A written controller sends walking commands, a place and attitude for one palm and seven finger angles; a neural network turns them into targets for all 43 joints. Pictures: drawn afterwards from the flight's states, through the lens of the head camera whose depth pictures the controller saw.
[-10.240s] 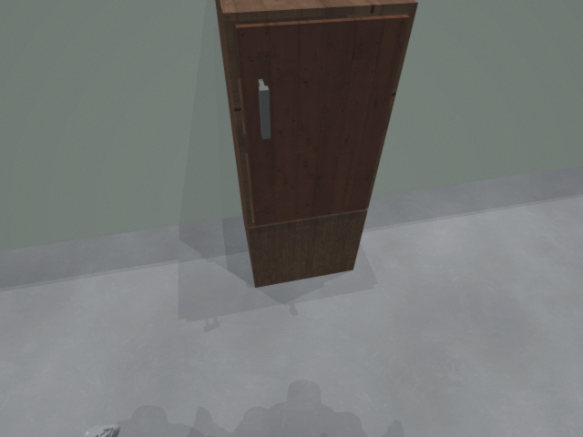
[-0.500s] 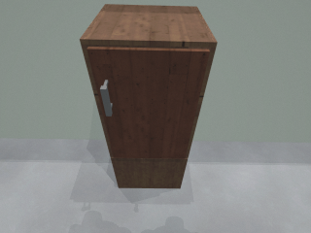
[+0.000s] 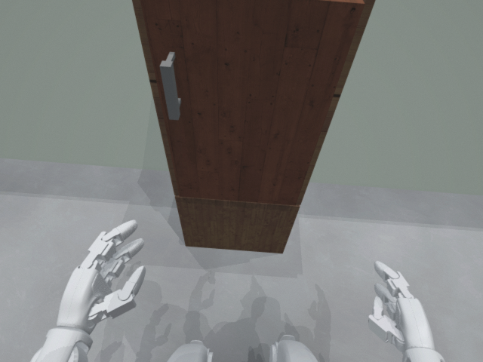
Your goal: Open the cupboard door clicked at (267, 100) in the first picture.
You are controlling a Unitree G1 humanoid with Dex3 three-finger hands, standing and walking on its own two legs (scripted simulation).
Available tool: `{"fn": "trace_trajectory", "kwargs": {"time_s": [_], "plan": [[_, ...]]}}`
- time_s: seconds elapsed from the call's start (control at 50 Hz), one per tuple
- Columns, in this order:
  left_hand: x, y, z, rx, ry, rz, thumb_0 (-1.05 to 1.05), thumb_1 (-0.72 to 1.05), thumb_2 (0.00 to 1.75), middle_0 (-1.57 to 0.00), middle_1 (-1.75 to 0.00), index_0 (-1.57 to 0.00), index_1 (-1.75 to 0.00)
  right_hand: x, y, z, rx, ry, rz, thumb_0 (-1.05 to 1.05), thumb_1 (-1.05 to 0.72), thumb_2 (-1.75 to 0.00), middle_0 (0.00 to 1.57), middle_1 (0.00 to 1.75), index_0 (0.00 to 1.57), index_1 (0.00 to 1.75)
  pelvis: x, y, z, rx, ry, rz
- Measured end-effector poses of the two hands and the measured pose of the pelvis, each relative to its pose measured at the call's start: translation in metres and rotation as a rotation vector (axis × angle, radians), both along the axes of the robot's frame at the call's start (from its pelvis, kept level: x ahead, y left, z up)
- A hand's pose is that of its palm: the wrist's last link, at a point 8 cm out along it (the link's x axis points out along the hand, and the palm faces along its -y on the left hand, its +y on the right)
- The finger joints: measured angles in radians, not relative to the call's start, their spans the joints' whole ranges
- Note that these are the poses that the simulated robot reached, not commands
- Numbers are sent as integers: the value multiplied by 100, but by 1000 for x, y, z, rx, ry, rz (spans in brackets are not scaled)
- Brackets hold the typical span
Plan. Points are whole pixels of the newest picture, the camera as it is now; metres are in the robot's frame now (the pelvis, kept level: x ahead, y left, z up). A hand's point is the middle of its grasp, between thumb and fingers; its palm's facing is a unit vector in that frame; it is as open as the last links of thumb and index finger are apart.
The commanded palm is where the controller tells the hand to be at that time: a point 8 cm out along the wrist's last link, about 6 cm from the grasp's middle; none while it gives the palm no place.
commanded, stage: raise the hand with hooked fingers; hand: left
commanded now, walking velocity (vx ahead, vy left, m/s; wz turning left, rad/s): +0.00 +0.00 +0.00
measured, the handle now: (172, 86) +0.59 +0.18 +0.13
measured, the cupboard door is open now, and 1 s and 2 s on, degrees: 0 0 0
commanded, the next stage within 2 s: move the hooked fingers beside the handle in 1.70 s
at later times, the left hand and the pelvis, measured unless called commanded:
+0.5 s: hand (91, 236) +0.27 +0.24 +0.08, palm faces +0.10 -0.99 -0.07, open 11.5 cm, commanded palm +0.24 +0.29 +0.08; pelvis +0.06 +0.00 +0.02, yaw +1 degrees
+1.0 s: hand (72, 199) +0.31 +0.27 +0.11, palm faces +0.05 -1.00 -0.05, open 13.8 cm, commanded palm +0.29 +0.32 +0.13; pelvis +0.05 +0.00 +0.04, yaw +2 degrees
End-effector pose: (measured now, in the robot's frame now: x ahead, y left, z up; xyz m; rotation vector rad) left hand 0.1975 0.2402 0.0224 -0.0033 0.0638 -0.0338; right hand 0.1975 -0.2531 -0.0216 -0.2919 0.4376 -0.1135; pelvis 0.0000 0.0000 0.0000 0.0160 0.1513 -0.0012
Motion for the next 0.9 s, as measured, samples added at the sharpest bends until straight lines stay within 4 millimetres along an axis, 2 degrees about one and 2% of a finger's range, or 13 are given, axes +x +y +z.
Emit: {"fn": "trace_trajectory", "kwargs": {"time_s": [0.06, 0.1, 0.14, 0.2, 0.24, 0.3, 0.36, 0.42, 0.52, 0.64, 0.74, 0.84, 0.9], "plan": [[-26, 11, -18, -24, 118, 85, 1, 57, 76, -23, -51, -22, -52, 19, 5, 2, -11, -26, 19, 1, -90, -90, 20, 30, 20, 30, 5, -1, -6, -10, 8, 15], [-35, 19, -9, 5, 101, 154, 2, 52, 74, -23, -54, -23, -55, 29, 12, -1, -18, -21, 43, 1, -90, -90, 20, 30, 20, 30, 10, -2, -7, -21, 14, 27], [-36, 26, 12, 53, 18, 199, 2, 47, 72, -23, -57, -23, -58, 35, 22, -7, -14, 4, 72, 1, -90, -90, 20, 30, 20, 30, 15, -3, -7, -34, 23, 39], [-20, 30, 42, 110, -127, 186, 2, 40, 69, -24, -62, -23, -62, 39, 36, -23, 6, 58, 114, 1, -90, -90, 20, 30, 20, 30, 20, -4, -7, -54, 36, 59], [-1, 29, 52, 129, -167, 128, 2, 35, 67, -24, -65, -23, -65, 38, 43, -34, 32, 98, 121, 1, -90, -90, 20, 30, 20, 30, 23, -4, -8, -63, 46, 65], [28, 27, 46, 113, -82, 24, 1, 28, 64, -24, -69, -24, -70, 31, 48, -45, 80, 154, 85, 1, -90, -90, 20, 30, 21, 30, 29, -3, -4, -64, 58, 59], [45, 29, 37, 68, 63, -20, 1, 21, 61, -25, -74, -24, -74, 21, 45, -46, 113, 192, 21, 1, -90, -90, 20, 30, 21, 30, 37, -2, 4, -55, 65, 43], [49, 36, 45, 48, 95, 25, 1, 15, 58, -26, -78, -25, -79, 12, 37, -39, 112, 210, -33, 2, -90, -90, 20, 30, 21, 30, 47, 0, 12, -48, 64, 28], [48, 56, 70, 88, -34, 151, 1, 3, 53, -27, -86, -26, -86, 9, 21, -33, 61, 240, -51, 1, -90, -90, 20, 30, 21, 30, 56, 1, 17, -48, 60, 33], [59, 58, 62, 90, -8, 82, 1, -11, 47, -27, -95, -27, -95, 16, 9, -29, 11, 242, -39, 1, -90, -90, 20, 30, 20, 30, 56, 3, 18, -54, 54, 44], [71, 58, 73, 85, -11, 32, 0, -23, 42, -28, -102, -28, -103, 25, 11, -15, 11, 191, -47, 2, -90, -90, 20, 30, 20, 30, 58, 4, 24, -52, 32, 36], [80, 77, 98, 79, -106, 110, 0, -34, 37, -29, -110, -29, -110, 30, 20, -6, 31, 165, -28, 1, -90, -90, 20, 30, 20, 30, 58, 3, 29, -50, 9, 36], [84, 85, 103, 70, -89, 124, 0, -40, 34, -30, -113, -29, -114, 30, 25, -5, 45, 166, -14, 1, -90, -90, 20, 30, 20, 30, 57, 3, 32, -51, -2, 39]]}}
